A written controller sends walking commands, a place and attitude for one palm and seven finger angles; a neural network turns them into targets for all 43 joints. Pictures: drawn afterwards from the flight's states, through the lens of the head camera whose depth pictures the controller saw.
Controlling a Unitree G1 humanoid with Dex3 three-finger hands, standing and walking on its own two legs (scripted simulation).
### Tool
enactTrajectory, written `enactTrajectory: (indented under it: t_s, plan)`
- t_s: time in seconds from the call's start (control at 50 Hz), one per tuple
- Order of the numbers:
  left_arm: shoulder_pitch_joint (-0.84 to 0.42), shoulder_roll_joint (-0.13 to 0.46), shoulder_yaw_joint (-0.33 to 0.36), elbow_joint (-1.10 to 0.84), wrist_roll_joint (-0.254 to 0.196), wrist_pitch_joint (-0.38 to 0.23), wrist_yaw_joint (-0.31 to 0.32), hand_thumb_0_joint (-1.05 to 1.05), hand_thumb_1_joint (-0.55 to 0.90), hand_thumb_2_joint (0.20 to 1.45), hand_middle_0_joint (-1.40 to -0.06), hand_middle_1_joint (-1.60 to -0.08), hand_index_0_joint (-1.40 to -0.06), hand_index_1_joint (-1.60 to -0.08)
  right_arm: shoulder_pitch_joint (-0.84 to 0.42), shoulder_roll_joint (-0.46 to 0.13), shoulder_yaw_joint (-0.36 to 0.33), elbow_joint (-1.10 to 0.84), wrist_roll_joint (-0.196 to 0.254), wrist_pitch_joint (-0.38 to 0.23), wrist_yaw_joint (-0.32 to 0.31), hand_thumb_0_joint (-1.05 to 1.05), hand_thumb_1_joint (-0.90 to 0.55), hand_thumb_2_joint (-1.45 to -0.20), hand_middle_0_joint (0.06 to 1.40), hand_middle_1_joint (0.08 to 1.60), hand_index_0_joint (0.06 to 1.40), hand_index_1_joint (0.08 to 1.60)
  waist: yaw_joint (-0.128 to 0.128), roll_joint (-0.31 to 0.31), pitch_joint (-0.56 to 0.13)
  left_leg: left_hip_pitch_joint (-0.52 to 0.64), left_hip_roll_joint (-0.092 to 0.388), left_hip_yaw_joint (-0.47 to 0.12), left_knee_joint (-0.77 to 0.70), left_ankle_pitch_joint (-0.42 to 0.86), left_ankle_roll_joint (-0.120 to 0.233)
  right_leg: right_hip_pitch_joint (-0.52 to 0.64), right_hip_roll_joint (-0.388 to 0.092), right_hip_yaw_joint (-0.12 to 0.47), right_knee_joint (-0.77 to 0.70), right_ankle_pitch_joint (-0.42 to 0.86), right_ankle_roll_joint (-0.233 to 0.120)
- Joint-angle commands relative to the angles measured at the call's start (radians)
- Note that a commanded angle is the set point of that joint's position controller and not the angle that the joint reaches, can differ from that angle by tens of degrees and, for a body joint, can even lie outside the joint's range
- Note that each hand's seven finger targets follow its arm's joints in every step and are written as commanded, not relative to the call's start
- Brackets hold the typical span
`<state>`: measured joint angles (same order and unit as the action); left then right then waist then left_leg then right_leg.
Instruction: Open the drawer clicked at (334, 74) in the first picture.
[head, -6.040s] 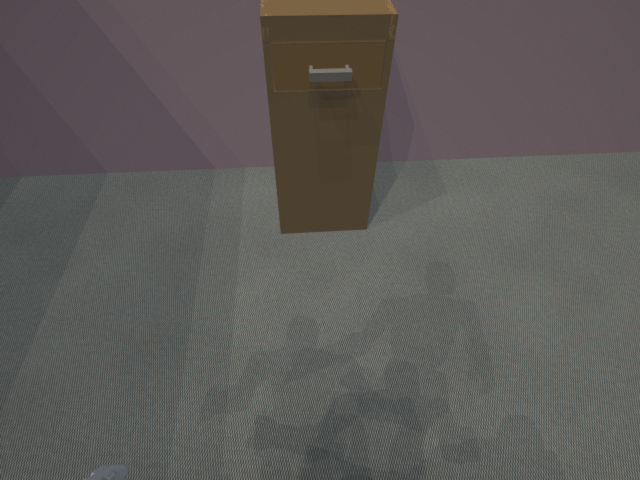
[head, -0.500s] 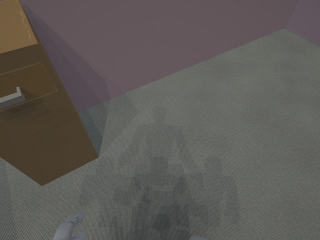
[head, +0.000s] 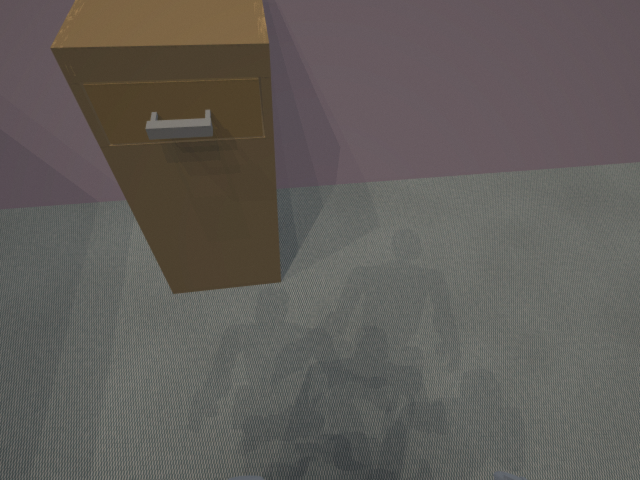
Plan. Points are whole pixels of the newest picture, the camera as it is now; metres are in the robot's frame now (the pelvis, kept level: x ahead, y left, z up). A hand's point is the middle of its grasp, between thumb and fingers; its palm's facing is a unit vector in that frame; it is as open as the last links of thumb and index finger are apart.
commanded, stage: turn to face it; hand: left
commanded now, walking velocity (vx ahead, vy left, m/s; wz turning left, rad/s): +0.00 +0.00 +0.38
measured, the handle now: (180, 122) +0.74 +0.34 -0.03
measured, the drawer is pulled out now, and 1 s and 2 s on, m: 0.00 0.00 0.00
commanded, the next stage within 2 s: take the last steps up to it in 0.44 s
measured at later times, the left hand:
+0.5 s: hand out of the picture +0.05 +0.19 -0.14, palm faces +0.18 -0.95 -0.26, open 7.4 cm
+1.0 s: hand out of the picture -0.11 +0.19 -0.16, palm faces +0.30 -0.94 -0.14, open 7.3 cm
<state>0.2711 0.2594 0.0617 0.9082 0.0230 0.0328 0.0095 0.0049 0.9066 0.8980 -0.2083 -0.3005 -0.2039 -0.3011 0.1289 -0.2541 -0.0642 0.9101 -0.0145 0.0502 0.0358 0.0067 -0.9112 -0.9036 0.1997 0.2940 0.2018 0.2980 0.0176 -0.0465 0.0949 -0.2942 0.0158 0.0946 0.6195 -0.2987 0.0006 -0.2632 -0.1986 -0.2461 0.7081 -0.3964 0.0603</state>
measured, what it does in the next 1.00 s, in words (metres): steps on the spot: right foot, then left foot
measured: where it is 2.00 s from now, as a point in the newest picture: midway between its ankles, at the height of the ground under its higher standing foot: (292, 446)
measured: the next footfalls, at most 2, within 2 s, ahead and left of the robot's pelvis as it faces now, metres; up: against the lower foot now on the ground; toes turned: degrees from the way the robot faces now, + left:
right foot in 0.48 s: +0.05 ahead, -0.11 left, +0.00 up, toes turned +6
left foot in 0.90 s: -0.03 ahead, +0.13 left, +0.00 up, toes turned +20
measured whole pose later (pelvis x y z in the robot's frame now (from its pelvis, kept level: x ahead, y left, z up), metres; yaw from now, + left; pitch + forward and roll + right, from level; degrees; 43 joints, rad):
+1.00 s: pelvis +0.00 +0.04 +0.02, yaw +14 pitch +0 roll -1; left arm 0.42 0.19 0.06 1.14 0.03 0.03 -0.01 0.01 0.92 0.90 -0.20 -0.30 -0.20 -0.30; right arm 0.32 -0.14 -0.03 1.05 -0.03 -0.04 -0.01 0.00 -0.91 -0.90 0.20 0.29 0.20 0.30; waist 0.01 -0.04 -0.02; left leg -0.13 0.04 0.10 0.47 -0.34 0.02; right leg -0.37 -0.07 -0.08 0.88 -0.40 0.00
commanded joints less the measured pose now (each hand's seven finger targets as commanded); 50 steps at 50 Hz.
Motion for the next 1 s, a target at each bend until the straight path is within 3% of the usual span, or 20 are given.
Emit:
enactTrajectory:
  t_s: [0.0,0.06,0.1,0.16,0.34,0.42,0.44,0.46,0.48,0.5,0.54,0.58,0.62,0.76,0.84,0.86,0.88,0.9,0.94,0.98]
  plan:
    - [-0.101,0.083,0.018,-0.116,-0.004,0.002,0.02,0.0,0.9,0.9,-0.2,-0.3,-0.2,-0.3,0.199,-0.262,-0.061,-0.017,-0.001,-0.037,-0.036,0.0,-0.9,-0.9,0.2,0.3,0.2,0.3,-0.109,0.305,-0.212,0.306,0.384,-0.44,-0.252,0.627,0.209,-0.349,0.054,0.209,0.438,-0.241,0.017]
    - [-0.056,0.09,0.024,-0.057,-0.006,-0.002,0.004,0.0,0.9,0.9,-0.2,-0.3,-0.2,-0.3,0.039,-0.171,-0.027,-0.057,-0.004,-0.042,-0.046,0.0,-0.9,-0.9,0.2,0.3,0.2,0.3,-0.033,0.197,-0.128,0.172,0.256,-0.292,-0.275,0.496,0.163,-0.297,0.058,0.227,0.461,-0.042,0.023]
    - [-0.019,0.086,0.021,-0.034,-0.006,0.003,0.003,0.0,0.9,0.9,-0.2,-0.3,-0.2,-0.3,0.024,-0.159,-0.022,-0.061,-0.001,-0.045,-0.046,0.0,-0.9,-0.9,0.2,0.3,0.2,0.3,-0.023,0.187,-0.124,0.146,0.22,-0.252,-0.292,0.462,0.151,-0.255,0.072,0.218,0.421,0.001,0.029]
    - [-0.02,0.079,0.018,-0.03,-0.005,0.006,0.006,0.0,0.9,0.9,-0.2,-0.3,-0.2,-0.3,0.056,-0.154,-0.022,-0.048,0.0,-0.046,-0.046,0.0,-0.9,-0.9,0.2,0.3,0.2,0.3,-0.028,0.15,-0.125,0.169,0.221,-0.281,-0.313,0.422,0.162,-0.248,0.087,0.218,0.363,0.015,0.033]
    - [-0.058,0.037,0.004,-0.045,-0.011,-0.005,0.016,0.0,0.9,0.9,-0.2,-0.3,-0.2,-0.3,0.084,-0.139,-0.028,-0.017,-0.01,-0.033,-0.047,0.0,-0.9,-0.9,0.2,0.3,0.2,0.3,-0.04,0.191,-0.1,0.107,0.216,-0.388,-0.298,0.372,0.18,-0.105,0.147,0.211,0.063,-0.039,0.009]
    - [0.041,0.031,0.005,-0.012,-0.016,-0.025,0.026,0.0,0.9,0.9,-0.2,-0.3,-0.2,-0.3,0.07,-0.113,-0.026,-0.008,0.0,-0.033,-0.045,0.0,-0.9,-0.9,0.2,0.3,0.2,0.3,0.011,0.154,-0.141,0.007,0.155,-0.373,-0.21,0.312,0.124,0.12,0.155,0.204,-0.262,0.169,-0.007]
    - [0.05,0.075,0.01,-0.009,-0.01,-0.036,0.031,0.0,0.9,0.9,-0.2,-0.3,-0.2,-0.3,0.085,-0.077,-0.023,-0.005,0.009,-0.035,-0.039,0.0,-0.9,-0.9,0.2,0.3,0.2,0.3,0.012,0.051,-0.142,-0.079,0.1,-0.336,-0.13,0.219,0.074,0.219,0.081,0.281,-0.373,0.212,-0.024]
    - [0.05,0.14,0.023,-0.006,0.002,-0.044,0.037,0.0,0.9,0.9,-0.2,-0.3,-0.2,-0.3,0.101,-0.015,-0.011,-0.016,0.015,-0.037,-0.034,0.0,-0.9,-0.9,0.2,0.3,0.2,0.3,0.005,-0.162,-0.13,-0.217,-0.034,-0.18,0.029,-0.032,0.002,0.26,-0.136,0.496,-0.431,0.235,-0.109]
    - [0.044,0.173,0.026,-0.028,0.0,-0.039,0.032,0.0,0.9,0.9,-0.2,-0.3,-0.2,-0.3,0.075,-0.038,-0.021,-0.028,0.004,-0.021,-0.037,0.0,-0.9,-0.9,0.2,0.3,0.2,0.3,0.025,-0.193,-0.108,-0.204,-0.06,-0.151,0.222,-0.243,-0.017,0.113,-0.265,0.576,-0.487,0.201,-0.213]
    - [0.006,0.154,0.03,-0.036,-0.004,-0.038,0.034,0.0,0.9,0.9,-0.2,-0.3,-0.2,-0.3,0.064,-0.059,-0.031,-0.02,-0.005,-0.003,-0.036,0.0,-0.9,-0.9,0.2,0.3,0.2,0.3,0.015,-0.199,-0.066,-0.196,-0.03,-0.184,0.36,-0.236,-0.013,0.003,-0.238,0.569,-0.516,0.102,-0.233]
    - [-0.066,0.093,0.014,-0.037,-0.005,-0.037,0.032,0.0,0.9,0.9,-0.2,-0.3,-0.2,-0.3,0.115,-0.044,-0.033,0.026,-0.008,0.005,-0.027,0.0,-0.9,-0.9,0.2,0.3,0.2,0.3,-0.034,-0.081,-0.021,-0.201,-0.005,-0.164,0.492,-0.119,-0.018,-0.039,-0.138,0.446,-0.524,0.011,-0.196]
    - [-0.054,0.067,0.009,-0.027,-0.004,-0.05,0.025,0.0,0.9,0.9,-0.2,-0.3,-0.2,-0.3,0.16,-0.028,-0.029,0.055,-0.015,0.002,-0.021,0.0,-0.9,-0.9,0.2,0.3,0.2,0.3,-0.036,-0.113,-0.02,-0.206,0.013,-0.126,0.509,-0.044,-0.034,-0.015,-0.088,0.37,-0.535,-0.04,-0.155]
    - [0.002,0.06,0.008,0.002,-0.002,-0.061,0.021,0.0,0.9,0.9,-0.2,-0.3,-0.2,-0.3,0.151,-0.025,-0.028,0.06,-0.018,-0.007,-0.018,0.0,-0.9,-0.9,0.2,0.3,0.2,0.3,-0.015,-0.127,-0.024,-0.225,0.032,-0.103,0.47,-0.025,-0.042,0.036,-0.088,0.363,-0.551,-0.09,-0.154]
    - [0.144,0.087,0.015,0.105,0.013,-0.071,0.008,0.0,0.9,0.9,-0.2,-0.3,-0.2,-0.3,0.085,0.027,-0.007,0.054,-0.012,-0.045,-0.012,0.0,-0.9,-0.9,0.2,0.3,0.2,0.3,0.046,-0.118,-0.034,-0.124,0.038,-0.011,0.094,-0.149,-0.014,0.103,-0.106,0.397,-0.568,-0.165,-0.208]
    - [0.098,0.067,0.014,0.135,-0.003,-0.059,0.0,0.0,0.9,0.9,-0.2,-0.3,-0.2,-0.3,0.254,0.032,0.005,0.125,-0.007,-0.071,-0.03,0.0,-0.9,-0.9,0.2,0.3,0.2,0.3,-0.039,-0.072,-0.062,0.218,0.005,0.051,-0.215,-0.014,-0.001,-0.069,-0.007,0.271,-0.429,-0.186,-0.146]
    - [0.085,0.022,0.003,0.129,-0.007,-0.054,-0.005,0.0,0.9,0.9,-0.2,-0.3,-0.2,-0.3,0.319,-0.013,0.0,0.148,-0.007,-0.08,-0.041,0.0,-0.9,-0.9,0.2,0.3,0.2,0.3,-0.07,0.074,-0.06,0.338,0.081,-0.062,-0.283,-0.099,0.019,-0.204,0.041,0.227,-0.293,-0.182,-0.11]
    - [0.062,-0.041,-0.011,0.101,-0.009,-0.053,-0.013,0.0,0.9,0.9,-0.2,-0.3,-0.2,-0.3,0.398,-0.096,-0.019,0.166,-0.016,-0.085,-0.049,0.0,-0.9,-0.9,0.2,0.3,0.2,0.3,-0.105,0.316,-0.034,0.379,0.301,-0.37,-0.422,-0.324,0.095,-0.369,0.137,0.112,-0.028,-0.125,-0.067]
    - [-0.017,-0.037,-0.01,0.058,0.001,-0.057,-0.016,0.0,0.9,0.9,-0.2,-0.3,-0.2,-0.3,0.433,-0.146,-0.028,0.165,-0.018,-0.083,-0.056,0.0,-0.9,-0.9,0.2,0.3,0.2,0.3,-0.127,0.332,0.023,0.324,0.414,-0.532,-0.516,-0.401,0.158,-0.461,0.145,0.131,0.138,-0.132,-0.068]
    - [-0.059,-0.005,0.002,0.067,0.007,-0.051,-0.024,0.0,0.9,0.9,-0.2,-0.3,-0.2,-0.3,0.355,-0.086,-0.009,0.157,-0.013,-0.088,-0.064,0.0,-0.9,-0.9,0.2,0.3,0.2,0.3,-0.091,0.258,0.104,0.194,0.385,-0.467,-0.543,-0.369,0.164,-0.474,0.088,0.215,0.321,-0.023,-0.072]
    - [-0.001,-0.026,0.0,0.114,0.009,-0.056,-0.038,0.0,0.9,0.9,-0.2,-0.3,-0.2,-0.3,0.3,-0.03,0.012,0.148,-0.01,-0.106,-0.067,0.0,-0.9,-0.9,0.2,0.3,0.2,0.3,-0.048,0.18,0.107,0.192,0.29,-0.288,-0.517,-0.113,0.127,-0.433,0.081,0.21,0.352,0.109,-0.059]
